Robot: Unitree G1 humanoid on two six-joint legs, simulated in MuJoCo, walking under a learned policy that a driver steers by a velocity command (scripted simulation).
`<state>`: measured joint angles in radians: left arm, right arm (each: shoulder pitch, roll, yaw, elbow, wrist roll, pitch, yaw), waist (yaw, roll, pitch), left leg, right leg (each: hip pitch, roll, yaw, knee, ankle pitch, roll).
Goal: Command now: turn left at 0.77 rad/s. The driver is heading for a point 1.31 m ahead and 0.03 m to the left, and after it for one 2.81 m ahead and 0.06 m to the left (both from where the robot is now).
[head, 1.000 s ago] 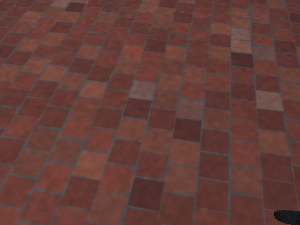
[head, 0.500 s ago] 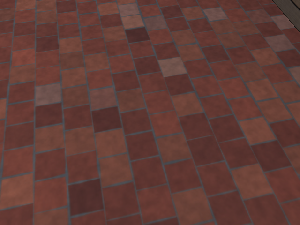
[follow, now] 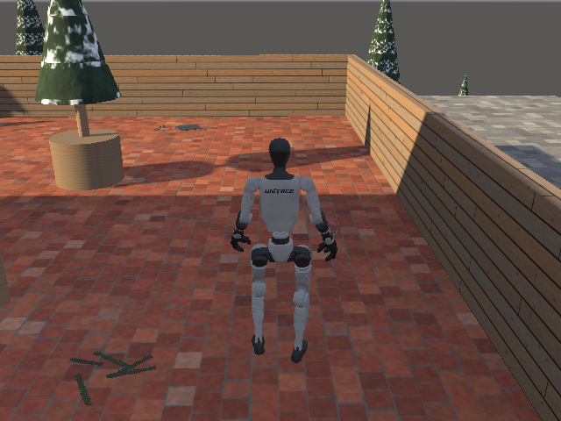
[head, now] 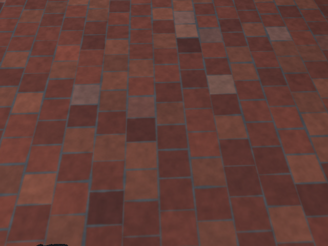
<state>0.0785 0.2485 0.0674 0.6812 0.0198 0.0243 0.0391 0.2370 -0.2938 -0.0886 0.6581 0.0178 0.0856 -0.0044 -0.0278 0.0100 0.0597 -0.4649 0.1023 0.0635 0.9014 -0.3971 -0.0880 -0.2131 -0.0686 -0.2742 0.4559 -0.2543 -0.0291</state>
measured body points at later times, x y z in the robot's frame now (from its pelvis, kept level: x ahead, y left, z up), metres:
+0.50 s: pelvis +0.04 +0.05 +0.01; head +0.04 +0.06 +0.46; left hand +0.09 +0.35 -0.11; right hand +0.26 -0.17 -0.07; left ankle -0.01 +0.13 -0.74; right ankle +0.09 -0.10 -0.68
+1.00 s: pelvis +0.33 -0.10 -0.01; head +0.35 -0.11 +0.44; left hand +0.46 +0.17 -0.12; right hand +0.40 -0.37 -0.13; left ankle +0.33 +0.08 -0.63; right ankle +0.30 -0.13 -0.74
